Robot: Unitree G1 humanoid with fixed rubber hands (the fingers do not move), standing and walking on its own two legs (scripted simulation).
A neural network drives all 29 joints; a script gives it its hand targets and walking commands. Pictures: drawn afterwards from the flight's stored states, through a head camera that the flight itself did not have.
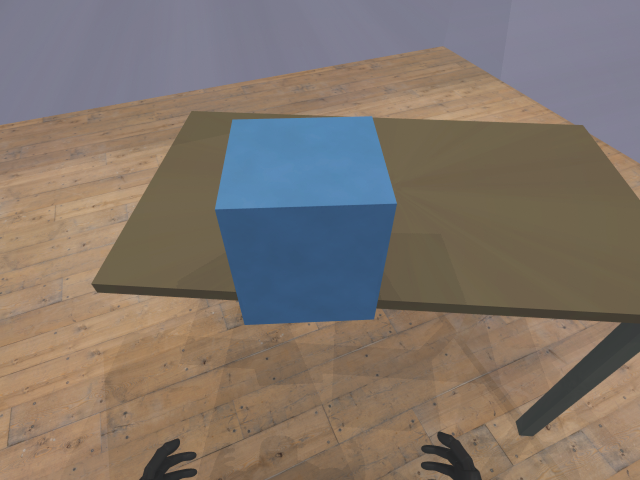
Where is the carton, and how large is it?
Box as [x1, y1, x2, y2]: [215, 116, 396, 324]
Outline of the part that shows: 371,116 232,120 215,211 244,324 373,319 396,202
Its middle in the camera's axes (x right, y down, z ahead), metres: -0.02 -0.03 +0.61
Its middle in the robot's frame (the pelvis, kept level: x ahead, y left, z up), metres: +0.50 +0.02 +0.05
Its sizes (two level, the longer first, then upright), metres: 0.210 0.200 0.250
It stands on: a table, 0.70 m high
